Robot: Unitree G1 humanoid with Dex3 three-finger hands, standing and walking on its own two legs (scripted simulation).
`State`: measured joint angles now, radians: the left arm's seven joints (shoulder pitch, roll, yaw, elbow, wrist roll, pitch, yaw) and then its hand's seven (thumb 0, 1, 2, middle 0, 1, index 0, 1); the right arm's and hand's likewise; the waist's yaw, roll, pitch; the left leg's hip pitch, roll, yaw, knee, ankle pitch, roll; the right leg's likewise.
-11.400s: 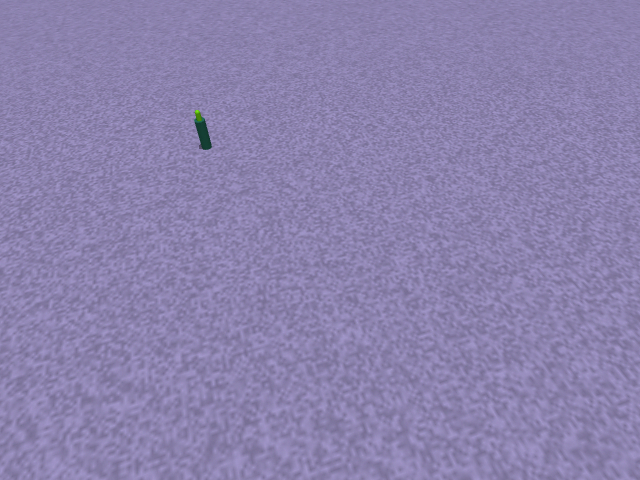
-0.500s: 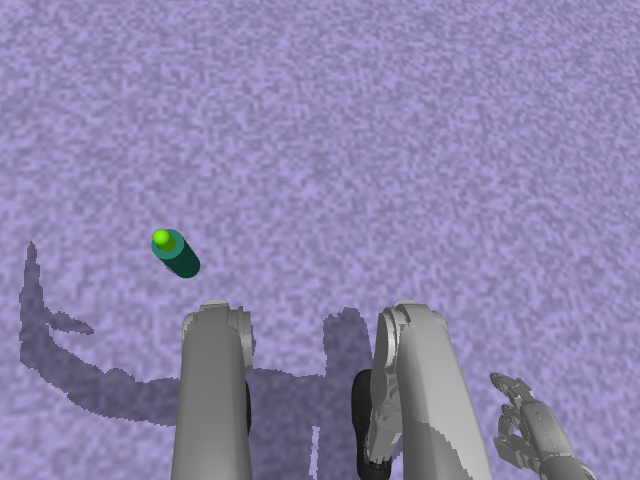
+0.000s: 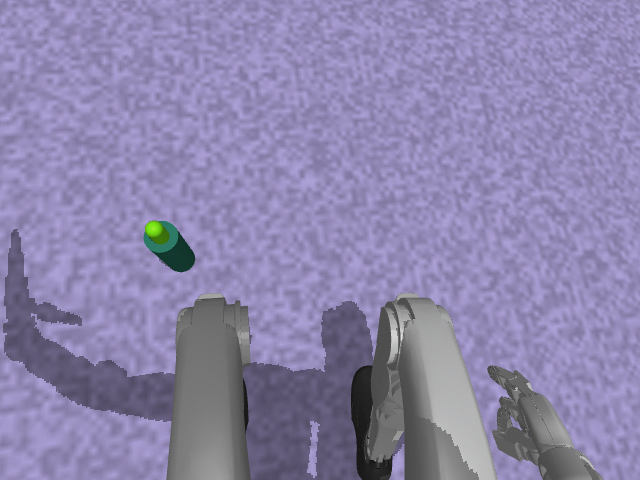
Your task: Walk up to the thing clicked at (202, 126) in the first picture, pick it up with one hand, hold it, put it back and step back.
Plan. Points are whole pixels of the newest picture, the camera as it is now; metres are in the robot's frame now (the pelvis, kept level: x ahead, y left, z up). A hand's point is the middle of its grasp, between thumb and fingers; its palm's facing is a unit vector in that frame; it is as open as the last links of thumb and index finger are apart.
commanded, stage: go down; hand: left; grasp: from the side
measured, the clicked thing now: (169, 245) +0.43 +0.26 -0.29
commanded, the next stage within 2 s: none
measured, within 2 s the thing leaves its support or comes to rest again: neither
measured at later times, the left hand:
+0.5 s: hand out of the picture +0.35 +0.44 +0.01, palm faces +0.26 -0.96 -0.10, open 17.5 cm
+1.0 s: hand out of the picture +0.35 +0.44 +0.01, palm faces +0.25 -0.96 -0.08, open 17.5 cm
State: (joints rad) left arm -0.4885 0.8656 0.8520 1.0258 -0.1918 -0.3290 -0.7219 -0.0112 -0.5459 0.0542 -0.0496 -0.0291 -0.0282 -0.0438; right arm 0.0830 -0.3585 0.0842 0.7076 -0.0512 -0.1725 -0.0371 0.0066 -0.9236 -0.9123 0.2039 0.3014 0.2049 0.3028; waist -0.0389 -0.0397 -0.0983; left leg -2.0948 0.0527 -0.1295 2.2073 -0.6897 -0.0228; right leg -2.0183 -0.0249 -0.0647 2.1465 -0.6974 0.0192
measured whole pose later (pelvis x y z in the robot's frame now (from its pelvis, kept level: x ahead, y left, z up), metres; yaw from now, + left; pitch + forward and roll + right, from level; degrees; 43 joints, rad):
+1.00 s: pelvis +0.00 +0.00 -0.01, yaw +0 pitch +32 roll -7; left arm -0.51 0.88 0.88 1.02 -0.24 -0.34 -0.76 -0.01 -0.53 0.04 -0.06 -0.02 -0.04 -0.04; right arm 0.08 -0.37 0.09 0.70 -0.04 -0.17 -0.03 0.01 -0.92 -0.91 0.20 0.30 0.20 0.30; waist -0.05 -0.04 -0.10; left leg -2.12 0.05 -0.13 2.24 -0.69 -0.02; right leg -2.04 -0.02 -0.06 2.18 -0.70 0.02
